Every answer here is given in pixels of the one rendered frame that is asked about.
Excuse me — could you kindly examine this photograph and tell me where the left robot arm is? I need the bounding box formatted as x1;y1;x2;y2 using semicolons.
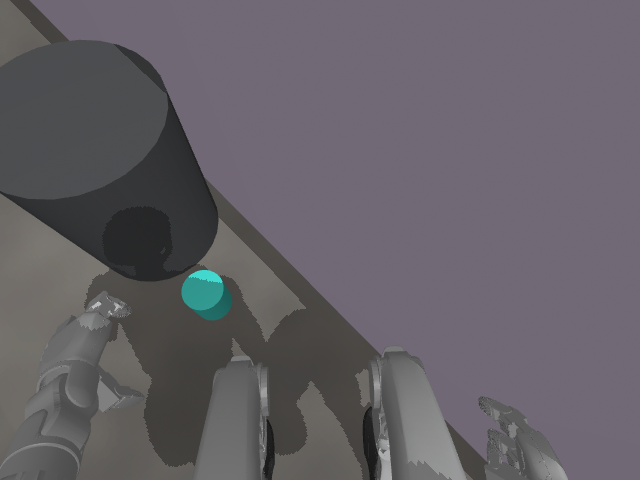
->
0;360;100;480

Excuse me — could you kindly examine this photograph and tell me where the right robot hand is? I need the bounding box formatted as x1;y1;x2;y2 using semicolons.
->
478;396;568;480

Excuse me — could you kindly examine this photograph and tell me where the left robot hand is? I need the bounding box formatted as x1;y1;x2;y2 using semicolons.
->
39;291;145;413

